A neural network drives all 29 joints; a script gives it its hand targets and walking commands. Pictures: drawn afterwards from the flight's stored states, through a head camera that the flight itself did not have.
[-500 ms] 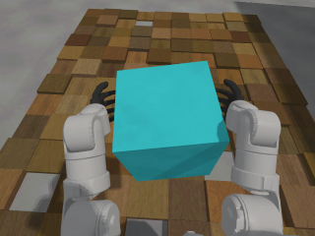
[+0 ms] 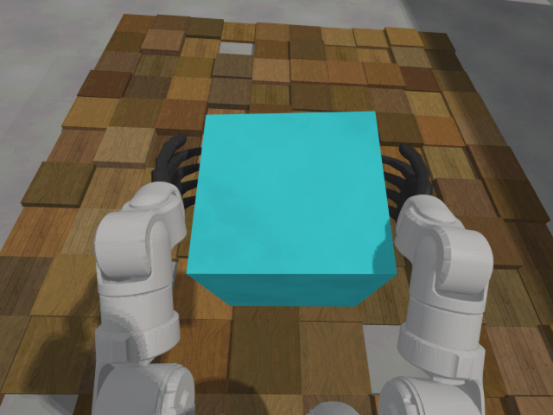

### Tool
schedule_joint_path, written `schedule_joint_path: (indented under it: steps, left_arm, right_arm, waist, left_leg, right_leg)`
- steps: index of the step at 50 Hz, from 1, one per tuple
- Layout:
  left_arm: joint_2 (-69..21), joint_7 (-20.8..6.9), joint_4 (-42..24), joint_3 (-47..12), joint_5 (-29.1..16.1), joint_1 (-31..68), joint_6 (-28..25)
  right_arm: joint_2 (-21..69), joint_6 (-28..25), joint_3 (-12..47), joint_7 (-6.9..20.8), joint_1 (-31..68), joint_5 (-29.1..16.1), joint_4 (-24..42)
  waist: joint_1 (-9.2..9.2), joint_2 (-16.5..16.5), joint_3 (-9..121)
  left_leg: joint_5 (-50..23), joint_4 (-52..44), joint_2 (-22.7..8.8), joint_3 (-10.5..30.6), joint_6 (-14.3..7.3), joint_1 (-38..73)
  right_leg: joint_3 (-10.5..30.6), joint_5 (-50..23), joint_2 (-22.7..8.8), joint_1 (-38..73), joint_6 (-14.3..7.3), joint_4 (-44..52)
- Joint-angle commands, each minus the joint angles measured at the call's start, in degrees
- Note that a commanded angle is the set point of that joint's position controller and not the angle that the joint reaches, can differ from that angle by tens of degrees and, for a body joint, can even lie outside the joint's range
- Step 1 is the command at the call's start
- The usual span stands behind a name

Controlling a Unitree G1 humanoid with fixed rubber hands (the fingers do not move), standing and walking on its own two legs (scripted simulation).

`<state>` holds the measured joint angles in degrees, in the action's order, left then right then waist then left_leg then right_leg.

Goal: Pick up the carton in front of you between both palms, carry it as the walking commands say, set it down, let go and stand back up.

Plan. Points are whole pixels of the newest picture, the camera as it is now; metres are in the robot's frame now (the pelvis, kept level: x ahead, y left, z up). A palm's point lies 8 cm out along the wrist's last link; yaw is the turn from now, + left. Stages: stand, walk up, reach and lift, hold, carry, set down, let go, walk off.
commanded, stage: carry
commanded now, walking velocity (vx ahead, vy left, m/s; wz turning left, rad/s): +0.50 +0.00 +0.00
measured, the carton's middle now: (291, 224) +0.37 -0.03 +0.05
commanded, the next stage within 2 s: none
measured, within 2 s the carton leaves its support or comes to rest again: neither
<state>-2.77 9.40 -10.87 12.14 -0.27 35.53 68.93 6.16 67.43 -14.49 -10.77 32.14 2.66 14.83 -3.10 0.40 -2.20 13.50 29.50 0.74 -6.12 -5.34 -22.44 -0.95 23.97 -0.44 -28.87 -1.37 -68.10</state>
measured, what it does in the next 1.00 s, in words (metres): walks ahead: right foot, then left foot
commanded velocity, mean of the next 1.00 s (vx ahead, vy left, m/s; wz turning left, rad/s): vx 0.50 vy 0.00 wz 0.00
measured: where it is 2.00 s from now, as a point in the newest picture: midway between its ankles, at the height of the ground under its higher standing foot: (268, 161)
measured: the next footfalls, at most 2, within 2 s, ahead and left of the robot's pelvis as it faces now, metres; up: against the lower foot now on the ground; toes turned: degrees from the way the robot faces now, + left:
right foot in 0.32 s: +0.40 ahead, -0.06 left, -0.01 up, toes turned -2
left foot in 0.82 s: +0.70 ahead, +0.10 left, +0.00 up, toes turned +3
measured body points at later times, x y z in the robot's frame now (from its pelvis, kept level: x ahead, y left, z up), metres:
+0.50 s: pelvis +0.31 -0.03 -0.01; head +0.36 -0.03 +0.43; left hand +0.65 +0.17 +0.09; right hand +0.70 -0.13 +0.10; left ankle +0.25 +0.09 -0.66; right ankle +0.36 -0.06 -0.74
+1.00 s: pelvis +0.63 +0.02 -0.01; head +0.69 +0.01 +0.44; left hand +0.99 +0.15 +0.06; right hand +0.98 -0.15 +0.07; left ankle +0.66 +0.10 -0.74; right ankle +0.53 -0.08 -0.65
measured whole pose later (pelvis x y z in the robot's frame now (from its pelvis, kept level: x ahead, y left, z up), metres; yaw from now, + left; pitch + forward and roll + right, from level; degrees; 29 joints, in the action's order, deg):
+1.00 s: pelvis +0.63 +0.02 -0.01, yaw -1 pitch +6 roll +0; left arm -5.3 10.2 -4.2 14.2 4.2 29.6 66.5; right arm 8.8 61.3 -12.8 -11.9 30.8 5.9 3.0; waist -3.6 0.6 -1.8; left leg 15.7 29.3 1.8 -5.4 -5.6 -23.1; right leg -1.0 25.7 1.8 -28.5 -2.1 -66.7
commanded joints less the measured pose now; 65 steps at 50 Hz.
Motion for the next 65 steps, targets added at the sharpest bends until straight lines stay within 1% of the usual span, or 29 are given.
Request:
schedule_joint_path:
  steps: [1, 5, 9, 12, 13, 14, 15, 16, 17, 20, 25, 31, 36, 39, 40, 41, 42, 43, 46, 48, 50, 53, 55, 57, 59, 60, 61, 63, 65]
  left_arm:
    - [-42.34, -1.82, -4.75, -32.40, -9.68, 30.76, 0.43]
    - [-38.99, -1.60, 1.15, -28.35, -3.51, 28.32, 2.19]
    - [-42.42, -3.31, -1.28, -30.44, -5.89, 36.62, 2.63]
    - [-44.29, -4.25, 0.10, -31.64, -8.24, 38.18, 3.42]
    - [-44.59, -4.47, 0.97, -31.73, -9.16, 37.32, 3.67]
    - [-44.70, -4.85, 2.77, -31.19, -9.67, 36.19, 3.81]
    - [-44.45, -5.22, 3.87, -30.59, -10.35, 35.77, 3.68]
    - [-45.49, -5.61, 5.81, -30.85, -10.79, 35.73, 3.62]
    - [-47.60, -6.22, 5.27, -30.91, -12.03, 36.37, 2.94]
    - [-57.18, -8.56, 0.68, -37.56, -20.46, 47.98, 1.28]
    - [-58.35, -9.43, -3.09, -38.80, -23.70, 48.80, -1.00]
    - [-56.72, -9.64, 5.40, -36.88, -17.58, 35.12, -1.99]
    - [-57.18, -10.14, 4.54, -37.24, -16.05, 35.36, -3.70]
    - [-55.37, -9.49, 4.11, -36.95, -14.52, 34.08, -4.26]
    - [-55.56, -9.36, 4.31, -37.12, -14.39, 34.22, -4.21]
    - [-55.07, -9.13, 4.52, -37.74, -14.13, 33.46, -4.15]
    - [-55.10, -8.98, 5.51, -37.78, -13.40, 32.20, -4.07]
    - [-58.39, -9.03, 2.72, -37.95, -15.00, 34.23, -4.52]
    - [-60.10, -8.91, -0.44, -38.18, -16.45, 39.30, -6.36]
    - [-58.96, -8.02, -0.33, -37.40, -14.32, 35.06, -6.82]
    - [-56.58, -7.51, -1.76, -38.00, -13.49, 33.37, -6.81]
    - [-51.38, -6.37, -2.40, -36.23, -9.43, 30.44, -6.42]
    - [-48.89, -5.97, -1.13, -35.44, -7.76, 28.60, -5.44]
    - [-47.69, -6.37, 1.75, -35.42, -7.52, 27.49, -4.31]
    - [-46.48, -7.13, 5.64, -34.16, -7.60, 25.89, -3.43]
    - [-46.03, -7.52, 7.19, -33.38, -7.71, 23.97, -3.15]
    - [-44.89, -7.73, 8.22, -32.64, -7.71, 23.98, -2.86]
    - [-45.89, -7.93, 8.07, -32.22, -8.76, 27.24, -2.70]
    - [-50.21, -7.89, 6.31, -34.23, -12.07, 34.15, -2.59]
  right_arm:
    - [42.03, 2.50, 41.33, 8.41, 39.63, -25.17, 5.73]
    - [41.53, 4.05, 39.12, 9.74, 40.89, -25.72, -1.99]
    - [46.22, 4.16, 37.48, 10.81, 42.25, -25.50, -8.29]
    - [47.56, 4.44, 35.56, 10.18, 40.12, -23.18, -12.13]
    - [47.15, 4.61, 34.99, 9.71, 39.83, -22.10, -12.13]
    - [46.69, 4.83, 34.29, 9.24, 39.22, -20.79, -13.11]
    - [46.93, 4.99, 33.69, 8.81, 38.79, -19.59, -12.94]
    - [47.11, 5.35, 32.50, 8.55, 36.77, -17.82, -15.26]
    - [47.12, 5.07, 31.54, 8.43, 37.78, -17.61, -15.47]
    - [50.21, 2.70, 29.90, 7.11, 40.63, -13.68, -12.57]
    - [51.26, 0.79, 33.37, 6.25, 38.01, -12.30, -8.47]
    - [50.68, 0.07, 36.60, 7.92, 31.84, -11.08, -11.84]
    - [55.19, -0.95, 40.08, 10.11, 33.78, -14.84, -12.18]
    - [55.44, -0.88, 39.82, 10.36, 31.38, -15.38, -14.14]
    - [55.30, -0.95, 38.95, 10.47, 29.12, -15.31, -15.97]
    - [54.00, -1.25, 37.80, 10.52, 26.67, -15.03, -17.10]
    - [52.62, -1.88, 37.00, 10.41, 26.12, -14.30, -17.71]
    - [55.87, -2.81, 38.98, 10.39, 27.77, -15.78, -16.65]
    - [61.98, -4.64, 43.45, 11.09, 35.71, -20.60, -7.61]
    - [61.98, -5.22, 45.20, 11.19, 36.04, -22.45, -5.35]
    - [60.26, -5.03, 45.58, 10.97, 33.55, -22.15, -5.63]
    - [56.96, -4.01, 46.76, 11.39, 34.41, -23.81, -4.89]
    - [54.66, -3.26, 45.79, 11.61, 32.51, -24.17, -7.22]
    - [52.06, -2.17, 44.31, 11.57, 30.22, -22.58, -10.86]
    - [50.41, -1.49, 42.46, 11.22, 29.97, -20.79, -13.58]
    - [49.94, -1.24, 41.78, 11.00, 30.72, -20.07, -14.25]
    - [50.55, -0.81, 40.63, 10.80, 29.42, -18.92, -15.88]
    - [50.70, -0.56, 37.17, 10.24, 29.12, -17.53, -18.98]
    - [51.22, -0.92, 34.11, 8.33, 30.44, -14.94, -18.57]
  waist:
    - [-0.93, -8.67, 30.60]
    - [-2.17, -6.69, 25.70]
    - [-2.50, -6.34, 21.53]
    - [0.26, -9.28, 24.07]
    - [3.07, -9.29, 27.23]
    - [6.66, -4.76, 31.87]
    - [7.77, 10.19, 37.54]
    - [7.32, 19.24, 37.24]
    - [7.15, 12.54, 32.69]
    - [5.26, -1.66, 30.22]
    - [6.08, 3.30, 30.68]
    - [8.06, 5.02, 27.93]
    - [8.89, 7.64, 23.22]
    - [5.94, 9.08, 25.19]
    - [1.99, 7.21, 29.17]
    - [-0.85, -2.61, 35.67]
    - [-2.37, -15.29, 38.87]
    - [-2.60, -17.49, 39.79]
    - [-3.21, -3.92, 32.38]
    - [-2.14, -4.13, 32.06]
    - [-2.70, -6.91, 30.62]
    - [-0.67, -10.37, 30.37]
    - [-1.71, -11.38, 28.82]
    - [-1.41, -6.57, 26.37]
    - [2.75, -0.72, 29.33]
    - [6.27, 4.30, 30.52]
    - [6.86, 16.33, 30.51]
    - [4.87, 9.74, 27.43]
    - [5.60, -0.38, 25.45]
  left_leg:
    - [-38.93, -4.81, -15.26, 20.05, -4.43, 36.00]
    - [-42.36, -7.01, -12.70, 14.83, -4.56, 34.27]
    - [-41.27, -8.85, -9.90, 8.91, -3.11, 28.50]
    - [-49.68, -1.94, -9.33, 4.49, -2.06, 27.70]
    - [-50.75, 6.08, -8.43, 1.92, -0.20, 26.63]
    - [-39.30, 19.70, -5.83, -0.14, 2.30, 18.14]
    - [-12.26, 36.18, -0.35, 1.24, 3.63, 1.16]
    - [18.65, 49.75, 7.28, 5.49, 3.10, -15.17]
    - [18.04, 52.99, 4.25, 9.25, 1.20, -19.08]
    - [9.38, 41.36, -1.76, 8.93, 1.95, -17.17]
    - [4.95, 34.12, -2.25, 6.18, 2.88, -16.62]
    - [-4.56, 19.00, -2.21, 2.74, 4.28, -23.12]
    - [-10.95, 5.05, 0.41, -1.71, 3.67, -20.74]
    - [-12.65, -5.12, 3.82, -5.16, 2.18, -6.18]
    - [-16.82, -7.31, 2.12, -3.44, 0.29, 8.32]
    - [-24.36, -0.13, -9.91, 10.33, -4.74, 30.93]
    - [-34.76, 1.32, -20.04, 27.56, -12.19, 45.70]
    - [-37.80, 0.04, -19.58, 31.45, -14.69, 54.14]
    - [-29.73, -2.70, -16.15, 23.25, -8.50, 41.21]
    - [-19.68, -6.47, -15.64, 22.40, -7.59, 33.22]
    - [-22.42, -7.27, -15.10, 20.54, -7.88, 30.56]
    - [-22.25, -5.18, -13.19, 13.10, -5.51, 24.98]
    - [-20.00, -5.00, -12.17, 11.58, -4.19, 22.40]
    - [-20.26, -0.34, -9.91, 8.17, -2.88, 20.43]
    - [-20.92, 15.47, -6.08, 1.74, 0.21, 13.78]
    - [-6.66, 26.50, -3.90, 0.98, 2.32, -0.05]
    - [20.02, 41.08, 3.16, 0.86, 3.77, -16.34]
    - [22.99, 51.38, 0.22, 7.75, 2.32, -24.68]
    - [16.09, 48.82, -2.72, 5.61, 3.59, -29.32]
  right_leg:
    - [-0.50, -5.62, -0.92, -14.63, -0.37, 7.49]
    - [-4.07, -11.42, 0.20, -16.17, 0.09, 19.27]
    - [-8.47, -23.64, 1.86, -7.83, -1.22, 31.62]
    - [-9.63, -27.41, 3.19, 3.72, -3.63, 38.31]
    - [-10.24, -25.85, 4.23, 11.91, -4.13, 41.99]
    - [-5.79, -24.90, 1.70, 26.33, -5.52, 43.04]
    - [17.47, -28.04, -13.21, 41.67, -10.06, 39.25]
    - [36.54, -31.03, -20.21, 49.65, -17.18, 44.67]
    - [36.90, -25.94, -18.76, 44.86, -17.36, 47.01]
    - [20.64, -28.94, -14.51, 33.39, -12.31, 45.12]
    - [17.34, -24.24, -13.77, 30.53, -13.02, 48.85]
    - [8.52, -46.39, -10.21, 40.23, -9.24, 44.16]
    - [3.81, -54.30, -7.50, 43.66, -8.25, 40.87]
    - [-0.28, -66.03, -6.27, 40.81, -5.90, 33.19]
    - [-2.20, -61.67, -5.48, 33.61, -3.49, 24.45]
    - [-2.12, -40.44, -4.13, 13.69, -0.48, 12.18]
    - [-1.60, -4.97, 3.64, -4.80, 1.49, -3.01]
    - [-1.13, 8.59, 5.59, -16.13, 1.10, -11.48]
    - [3.91, 1.57, -0.07, -16.61, -0.86, -0.76]
    - [2.43, 2.42, -0.59, -10.50, -0.74, 7.75]
    - [-0.41, 3.37, 0.40, -7.63, 0.06, 18.45]
    - [-4.90, -9.64, 2.25, 0.84, 0.18, 28.79]
    - [-5.91, -18.54, 2.04, 3.30, -0.02, 33.48]
    - [-5.99, -27.37, 2.44, 7.31, -0.69, 41.14]
    - [-7.18, -28.03, 1.98, 23.19, -2.55, 47.64]
    - [2.14, -29.70, -5.03, 35.82, -4.46, 44.16]
    - [20.84, -40.67, -16.87, 44.73, -9.88, 42.26]
    - [29.58, -12.49, -20.41, 39.02, -14.07, 47.10]
    - [23.12, -18.69, -17.64, 39.08, -11.63, 45.33]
